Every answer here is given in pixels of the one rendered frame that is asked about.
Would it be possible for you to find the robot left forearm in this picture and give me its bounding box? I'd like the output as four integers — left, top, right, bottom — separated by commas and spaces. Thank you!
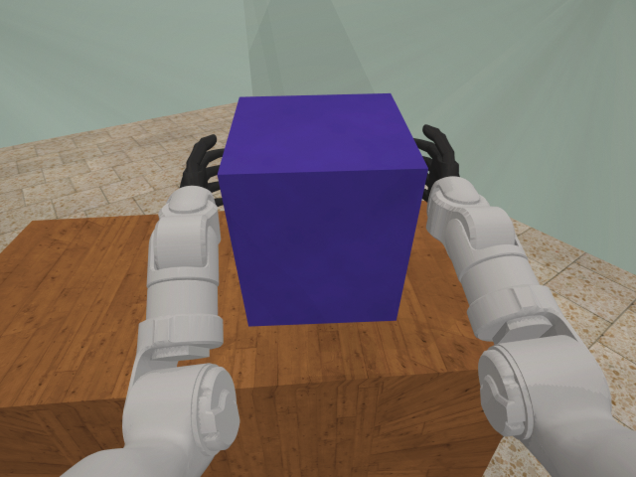
122, 186, 224, 443

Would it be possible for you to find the right robot upper arm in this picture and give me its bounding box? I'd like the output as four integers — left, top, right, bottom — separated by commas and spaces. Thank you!
478, 335, 636, 477

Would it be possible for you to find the left robot upper arm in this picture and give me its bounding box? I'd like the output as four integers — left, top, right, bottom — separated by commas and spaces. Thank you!
60, 363, 239, 477

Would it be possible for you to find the carton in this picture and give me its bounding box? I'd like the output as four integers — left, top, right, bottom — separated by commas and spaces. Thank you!
218, 93, 428, 327

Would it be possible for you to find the robot right hand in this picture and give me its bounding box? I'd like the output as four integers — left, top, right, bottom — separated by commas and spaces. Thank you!
413, 124, 460, 202

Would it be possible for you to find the robot left hand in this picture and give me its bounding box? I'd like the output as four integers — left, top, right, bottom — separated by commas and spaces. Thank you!
180, 134, 225, 207

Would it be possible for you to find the robot right forearm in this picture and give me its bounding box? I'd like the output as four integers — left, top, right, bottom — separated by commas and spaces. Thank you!
426, 176, 612, 410

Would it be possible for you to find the pedestal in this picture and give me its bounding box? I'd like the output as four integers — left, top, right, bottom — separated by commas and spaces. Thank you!
0, 201, 503, 477

